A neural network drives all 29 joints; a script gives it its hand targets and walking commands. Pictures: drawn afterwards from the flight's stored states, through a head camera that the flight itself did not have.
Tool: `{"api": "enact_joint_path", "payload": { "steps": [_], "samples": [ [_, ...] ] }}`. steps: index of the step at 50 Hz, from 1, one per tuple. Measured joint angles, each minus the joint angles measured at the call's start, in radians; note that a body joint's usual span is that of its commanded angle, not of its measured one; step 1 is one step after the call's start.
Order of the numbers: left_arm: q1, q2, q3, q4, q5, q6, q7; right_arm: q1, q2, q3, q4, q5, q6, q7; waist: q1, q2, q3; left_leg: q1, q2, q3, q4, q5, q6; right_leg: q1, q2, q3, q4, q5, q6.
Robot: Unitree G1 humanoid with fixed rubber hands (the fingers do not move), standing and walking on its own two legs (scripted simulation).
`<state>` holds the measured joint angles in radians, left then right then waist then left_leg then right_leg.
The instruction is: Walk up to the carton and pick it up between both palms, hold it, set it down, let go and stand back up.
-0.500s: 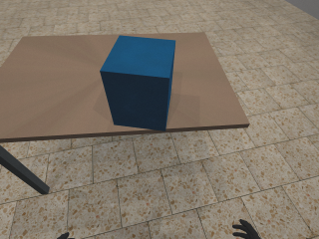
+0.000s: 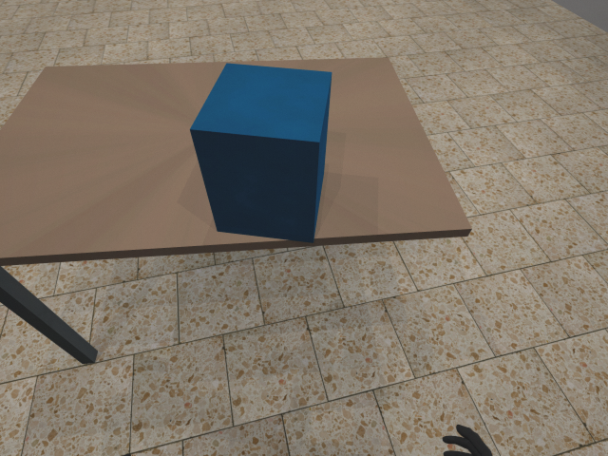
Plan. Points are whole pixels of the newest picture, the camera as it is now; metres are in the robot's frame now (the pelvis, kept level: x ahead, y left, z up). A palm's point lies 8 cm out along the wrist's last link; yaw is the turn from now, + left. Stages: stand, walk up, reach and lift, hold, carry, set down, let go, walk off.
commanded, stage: stand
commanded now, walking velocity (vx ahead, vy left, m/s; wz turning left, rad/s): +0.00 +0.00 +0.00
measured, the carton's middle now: (271, 156) +0.63 +0.06 +0.00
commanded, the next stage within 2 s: none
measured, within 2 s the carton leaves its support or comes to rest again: neither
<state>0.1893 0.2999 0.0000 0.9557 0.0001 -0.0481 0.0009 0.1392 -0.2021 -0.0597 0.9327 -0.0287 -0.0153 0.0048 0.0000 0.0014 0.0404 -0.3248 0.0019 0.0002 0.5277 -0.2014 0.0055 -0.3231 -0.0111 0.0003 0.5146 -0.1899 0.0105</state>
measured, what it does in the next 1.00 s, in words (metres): stands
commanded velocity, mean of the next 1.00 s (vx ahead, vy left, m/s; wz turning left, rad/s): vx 0.00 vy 0.00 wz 0.00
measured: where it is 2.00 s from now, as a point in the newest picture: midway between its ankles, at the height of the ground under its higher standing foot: outside the picture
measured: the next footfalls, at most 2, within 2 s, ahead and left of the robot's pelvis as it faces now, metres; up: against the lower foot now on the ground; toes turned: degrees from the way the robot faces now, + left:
none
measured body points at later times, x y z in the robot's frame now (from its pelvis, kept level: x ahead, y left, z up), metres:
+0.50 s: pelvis +0.00 +0.00 +0.00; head +0.02 +0.00 +0.45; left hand +0.08 +0.28 -0.13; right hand +0.11 -0.25 -0.13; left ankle +0.05 +0.12 -0.73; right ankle +0.05 -0.13 -0.73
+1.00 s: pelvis +0.00 +0.00 +0.00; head +0.03 +0.00 +0.45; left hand +0.08 +0.28 -0.13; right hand +0.11 -0.25 -0.13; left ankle +0.05 +0.12 -0.73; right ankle +0.05 -0.13 -0.73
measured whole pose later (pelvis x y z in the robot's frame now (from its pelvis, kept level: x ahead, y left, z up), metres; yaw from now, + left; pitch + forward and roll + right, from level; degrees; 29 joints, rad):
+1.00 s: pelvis +0.00 +0.00 +0.00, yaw +0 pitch +1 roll +0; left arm 0.19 0.30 0.00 0.97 0.00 -0.04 0.00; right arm 0.13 -0.21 -0.07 0.96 -0.03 -0.02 0.01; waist 0.00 0.00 0.04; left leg -0.32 0.00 0.00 0.49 -0.18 0.00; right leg -0.32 -0.01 0.00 0.48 -0.17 0.01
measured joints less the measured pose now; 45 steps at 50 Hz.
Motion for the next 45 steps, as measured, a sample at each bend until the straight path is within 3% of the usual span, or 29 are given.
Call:
{"api": "enact_joint_path", "payload": {
  "steps": [45],
  "samples": [
    [0.0, 0.0, 0.0, 0.016, 0.0, 0.005, -0.003, -0.007, -0.004, -0.018, 0.03, 0.0, 0.0, 0.007, 0.0, 0.0, 0.0, 0.006, 0.0, 0.0, -0.036, 0.016, -0.001, 0.006, 0.0, 0.0, -0.037, 0.017, 0.0]
  ]
}}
